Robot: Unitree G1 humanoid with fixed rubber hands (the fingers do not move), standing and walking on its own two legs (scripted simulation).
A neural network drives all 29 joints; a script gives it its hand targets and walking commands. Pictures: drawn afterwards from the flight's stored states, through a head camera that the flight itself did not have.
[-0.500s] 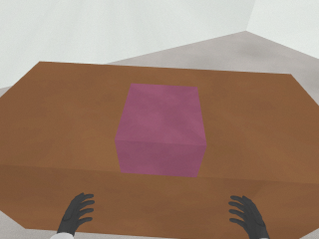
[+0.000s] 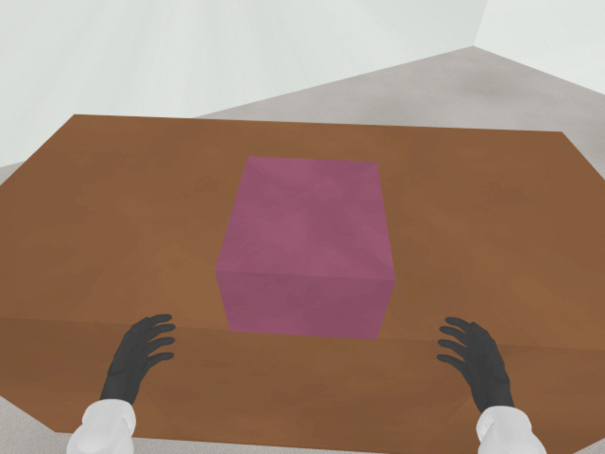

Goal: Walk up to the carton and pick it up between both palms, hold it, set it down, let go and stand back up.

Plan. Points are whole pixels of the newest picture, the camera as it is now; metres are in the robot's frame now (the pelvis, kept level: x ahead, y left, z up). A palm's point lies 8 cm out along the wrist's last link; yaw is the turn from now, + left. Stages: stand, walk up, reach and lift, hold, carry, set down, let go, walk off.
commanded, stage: reach and lift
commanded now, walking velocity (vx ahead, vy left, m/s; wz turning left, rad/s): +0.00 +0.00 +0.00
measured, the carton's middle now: (307, 241) +0.49 +0.02 +0.00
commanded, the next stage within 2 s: none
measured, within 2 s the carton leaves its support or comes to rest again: neither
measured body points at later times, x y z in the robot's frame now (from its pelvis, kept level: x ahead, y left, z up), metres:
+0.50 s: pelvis -0.01 -0.01 +0.00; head -0.02 +0.00 +0.45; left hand +0.31 +0.25 +0.07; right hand +0.31 -0.22 +0.07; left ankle -0.02 +0.12 -0.75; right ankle -0.02 -0.12 -0.75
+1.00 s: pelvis -0.02 -0.01 +0.00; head +0.01 +0.00 +0.45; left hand +0.39 +0.25 +0.11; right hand +0.40 -0.21 +0.10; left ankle -0.02 +0.12 -0.75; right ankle -0.02 -0.12 -0.75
